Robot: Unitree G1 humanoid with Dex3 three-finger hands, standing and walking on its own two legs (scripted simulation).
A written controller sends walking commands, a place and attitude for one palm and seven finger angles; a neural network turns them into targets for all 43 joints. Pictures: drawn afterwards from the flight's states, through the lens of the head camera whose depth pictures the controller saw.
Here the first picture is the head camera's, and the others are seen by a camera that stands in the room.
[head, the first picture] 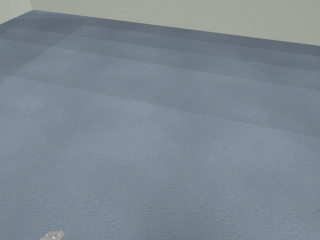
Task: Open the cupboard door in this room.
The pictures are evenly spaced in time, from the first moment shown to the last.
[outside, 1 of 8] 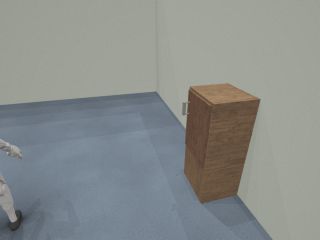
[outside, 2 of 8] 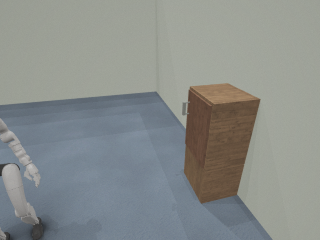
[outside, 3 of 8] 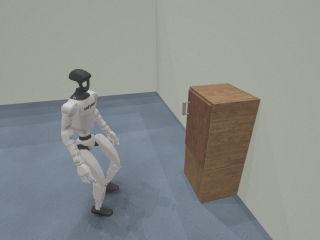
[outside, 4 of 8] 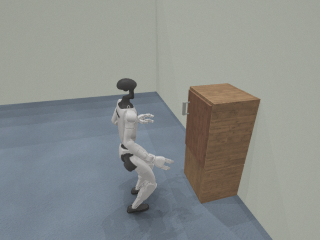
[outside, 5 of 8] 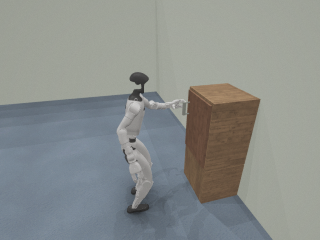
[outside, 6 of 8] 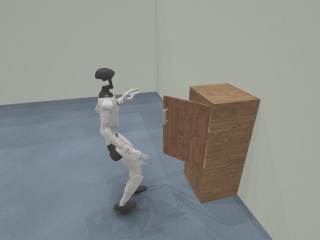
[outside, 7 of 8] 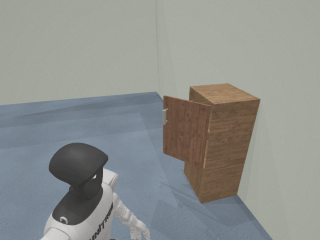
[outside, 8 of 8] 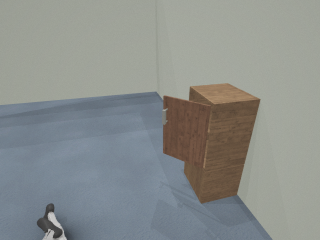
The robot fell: yes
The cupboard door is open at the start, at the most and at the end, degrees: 0 42 41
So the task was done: no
